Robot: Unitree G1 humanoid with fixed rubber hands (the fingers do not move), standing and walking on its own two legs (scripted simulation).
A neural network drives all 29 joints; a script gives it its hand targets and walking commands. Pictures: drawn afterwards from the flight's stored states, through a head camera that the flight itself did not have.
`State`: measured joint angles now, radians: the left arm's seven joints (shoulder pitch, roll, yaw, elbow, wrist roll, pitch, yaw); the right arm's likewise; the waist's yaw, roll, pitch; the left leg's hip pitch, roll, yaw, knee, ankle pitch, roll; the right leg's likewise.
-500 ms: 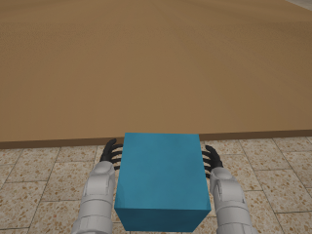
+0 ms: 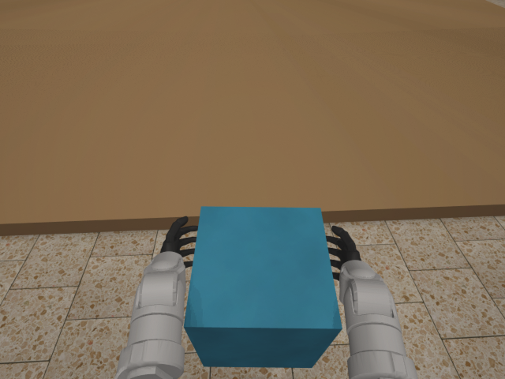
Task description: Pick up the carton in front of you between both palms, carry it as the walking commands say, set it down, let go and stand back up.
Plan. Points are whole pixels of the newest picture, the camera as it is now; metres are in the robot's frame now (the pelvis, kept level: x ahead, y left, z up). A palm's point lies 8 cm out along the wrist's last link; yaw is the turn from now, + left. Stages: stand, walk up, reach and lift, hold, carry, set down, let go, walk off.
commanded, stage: reach and lift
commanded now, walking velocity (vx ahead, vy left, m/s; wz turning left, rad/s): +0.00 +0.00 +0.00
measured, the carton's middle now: (259, 291) +0.30 +0.00 -0.05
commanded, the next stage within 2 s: hold in 0.48 s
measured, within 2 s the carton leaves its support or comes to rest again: neither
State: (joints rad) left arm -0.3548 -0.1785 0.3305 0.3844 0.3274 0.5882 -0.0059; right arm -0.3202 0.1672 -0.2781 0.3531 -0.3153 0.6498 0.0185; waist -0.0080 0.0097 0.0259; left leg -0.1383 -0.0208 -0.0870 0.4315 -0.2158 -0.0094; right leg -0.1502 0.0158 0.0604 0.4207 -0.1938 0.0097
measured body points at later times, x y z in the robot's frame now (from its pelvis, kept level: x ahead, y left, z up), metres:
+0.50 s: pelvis +0.01 +0.00 +0.00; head -0.02 +0.00 +0.45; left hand +0.32 +0.15 +0.04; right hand +0.31 -0.15 +0.03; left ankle +0.02 +0.13 -0.74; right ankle +0.03 -0.13 -0.74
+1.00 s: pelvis +0.00 +0.00 +0.00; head -0.05 +0.00 +0.45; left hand +0.31 +0.16 +0.05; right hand +0.30 -0.15 +0.04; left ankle +0.02 +0.13 -0.74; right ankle +0.03 -0.13 -0.74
